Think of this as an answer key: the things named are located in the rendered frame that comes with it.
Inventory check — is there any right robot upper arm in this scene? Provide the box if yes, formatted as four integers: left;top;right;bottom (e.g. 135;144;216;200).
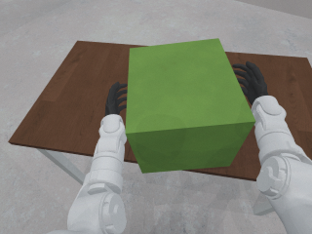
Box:
256;155;312;234

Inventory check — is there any left robot upper arm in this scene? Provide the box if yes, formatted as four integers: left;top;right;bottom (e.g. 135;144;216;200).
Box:
46;191;127;234

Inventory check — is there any robot left forearm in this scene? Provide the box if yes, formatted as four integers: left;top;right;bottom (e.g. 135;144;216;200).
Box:
67;114;127;230

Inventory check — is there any carton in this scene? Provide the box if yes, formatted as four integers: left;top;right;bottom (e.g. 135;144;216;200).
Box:
125;38;256;174

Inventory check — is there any robot right forearm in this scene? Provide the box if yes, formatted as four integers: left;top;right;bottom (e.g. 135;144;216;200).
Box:
251;96;312;167

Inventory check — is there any robot right hand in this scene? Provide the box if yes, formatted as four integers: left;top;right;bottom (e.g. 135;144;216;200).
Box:
232;61;269;105

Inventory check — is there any robot left hand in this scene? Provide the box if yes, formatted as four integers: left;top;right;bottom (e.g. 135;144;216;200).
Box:
104;82;128;116

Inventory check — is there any table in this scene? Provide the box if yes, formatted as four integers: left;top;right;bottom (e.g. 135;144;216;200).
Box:
8;40;312;216

